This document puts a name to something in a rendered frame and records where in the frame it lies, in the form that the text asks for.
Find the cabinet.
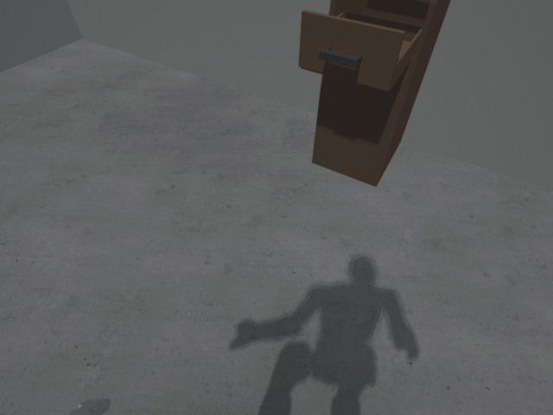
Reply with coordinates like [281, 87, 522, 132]
[312, 0, 451, 187]

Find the drawer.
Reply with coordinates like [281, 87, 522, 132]
[298, 10, 423, 93]

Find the handle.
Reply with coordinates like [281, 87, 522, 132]
[319, 46, 363, 68]

